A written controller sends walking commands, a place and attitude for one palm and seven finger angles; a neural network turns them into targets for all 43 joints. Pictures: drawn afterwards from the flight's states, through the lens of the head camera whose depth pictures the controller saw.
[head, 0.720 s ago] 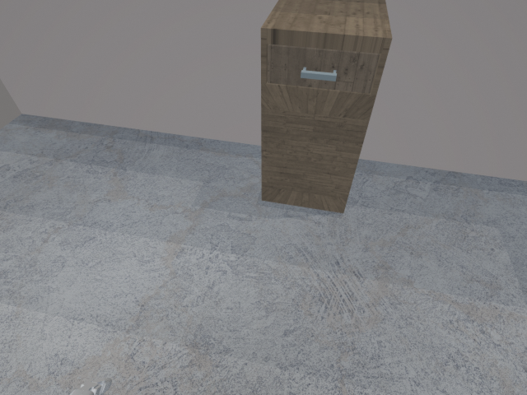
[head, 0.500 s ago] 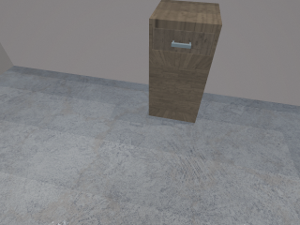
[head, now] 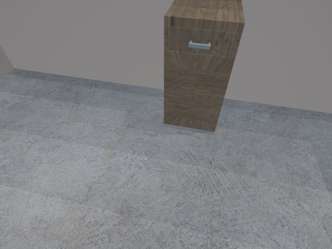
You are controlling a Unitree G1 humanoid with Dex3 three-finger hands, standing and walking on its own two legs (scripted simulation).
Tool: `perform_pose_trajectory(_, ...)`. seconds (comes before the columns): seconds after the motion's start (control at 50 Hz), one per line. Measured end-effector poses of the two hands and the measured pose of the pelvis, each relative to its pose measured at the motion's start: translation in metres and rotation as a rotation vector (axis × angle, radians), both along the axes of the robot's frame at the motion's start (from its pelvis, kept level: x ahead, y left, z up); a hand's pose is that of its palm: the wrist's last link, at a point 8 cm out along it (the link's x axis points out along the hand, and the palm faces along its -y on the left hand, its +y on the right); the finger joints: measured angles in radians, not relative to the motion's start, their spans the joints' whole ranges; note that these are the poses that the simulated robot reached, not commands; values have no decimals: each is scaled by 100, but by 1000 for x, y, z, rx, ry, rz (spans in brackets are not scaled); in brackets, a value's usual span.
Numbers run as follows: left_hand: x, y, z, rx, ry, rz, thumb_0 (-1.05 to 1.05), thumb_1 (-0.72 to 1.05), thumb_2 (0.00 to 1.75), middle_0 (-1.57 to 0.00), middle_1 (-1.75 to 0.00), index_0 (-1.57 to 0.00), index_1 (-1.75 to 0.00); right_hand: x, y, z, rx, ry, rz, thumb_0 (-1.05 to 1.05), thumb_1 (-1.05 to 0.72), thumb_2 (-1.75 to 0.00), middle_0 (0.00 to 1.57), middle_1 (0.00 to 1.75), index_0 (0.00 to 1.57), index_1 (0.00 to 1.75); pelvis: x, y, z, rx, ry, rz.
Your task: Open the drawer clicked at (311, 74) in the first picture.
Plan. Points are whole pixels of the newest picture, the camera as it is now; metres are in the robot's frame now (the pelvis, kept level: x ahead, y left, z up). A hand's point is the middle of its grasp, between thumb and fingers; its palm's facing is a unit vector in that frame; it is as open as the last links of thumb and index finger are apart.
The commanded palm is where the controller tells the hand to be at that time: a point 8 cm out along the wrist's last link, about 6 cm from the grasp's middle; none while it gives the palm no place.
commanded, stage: stand and wait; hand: left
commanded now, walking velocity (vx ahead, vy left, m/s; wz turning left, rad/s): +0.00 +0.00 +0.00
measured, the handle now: (199, 44) +1.17 -0.13 -0.04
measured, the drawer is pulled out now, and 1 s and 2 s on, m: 0.00 0.00 0.00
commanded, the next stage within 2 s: look at it before walking up in 0.10 s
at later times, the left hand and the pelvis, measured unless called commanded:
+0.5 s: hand out of the picture +0.09 +0.25 -0.15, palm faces -0.04 -0.94 -0.33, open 7.4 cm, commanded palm none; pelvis +0.01 +0.00 +0.00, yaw +0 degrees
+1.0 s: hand out of the picture +0.09 +0.23 -0.16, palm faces -0.05 -0.95 -0.30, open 7.4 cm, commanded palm none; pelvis +0.03 +0.00 +0.00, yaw -3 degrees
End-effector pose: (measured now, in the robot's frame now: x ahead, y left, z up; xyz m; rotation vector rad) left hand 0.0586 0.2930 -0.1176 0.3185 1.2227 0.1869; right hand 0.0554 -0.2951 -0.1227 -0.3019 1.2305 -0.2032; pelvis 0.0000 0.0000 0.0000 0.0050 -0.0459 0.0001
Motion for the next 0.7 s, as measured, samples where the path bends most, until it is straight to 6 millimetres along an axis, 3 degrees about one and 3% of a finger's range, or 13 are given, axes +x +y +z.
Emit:
perform_pose_trajectory(0.24, 9, -2, 0, -7, -10, -10, 1, 90, 90, -21, -30, -20, -30, 3, 3, 0, 5, 2, -1, 1, -90, -90, 21, 30, 20, 30, 2, 1, 1, 0, 9, -1)
perform_pose_trajectory(0.7, 29, -2, 2, -1, -15, -14, 0, 90, 90, -21, -30, -20, -30, 35, 2, 4, 0, -31, 12, 1, -90, -90, 21, 30, 20, 30, 18, 0, 2, 1, 16, -5)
